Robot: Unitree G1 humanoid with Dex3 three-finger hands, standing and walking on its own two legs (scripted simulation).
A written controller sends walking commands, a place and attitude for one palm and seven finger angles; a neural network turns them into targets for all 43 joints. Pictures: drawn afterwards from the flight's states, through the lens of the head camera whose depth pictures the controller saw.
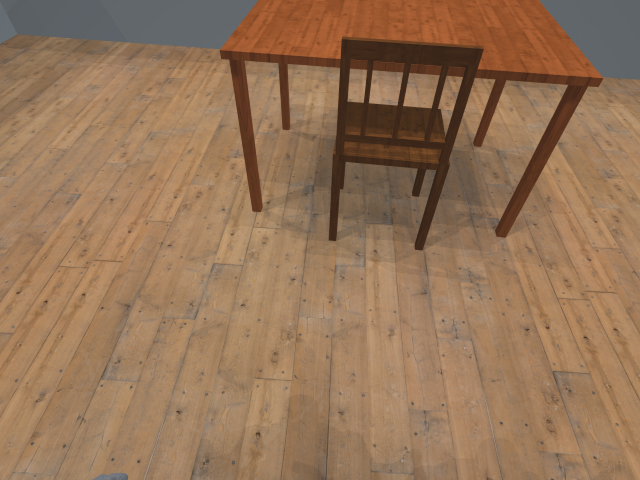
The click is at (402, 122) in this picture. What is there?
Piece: chair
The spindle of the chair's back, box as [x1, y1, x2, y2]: [392, 64, 410, 138]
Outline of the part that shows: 410,64 405,64 392,134 392,137 396,138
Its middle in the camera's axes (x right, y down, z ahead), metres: +0.25 -0.42 +1.20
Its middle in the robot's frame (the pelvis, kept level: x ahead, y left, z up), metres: +1.19 -0.19 -0.11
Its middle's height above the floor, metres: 0.66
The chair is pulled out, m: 0.00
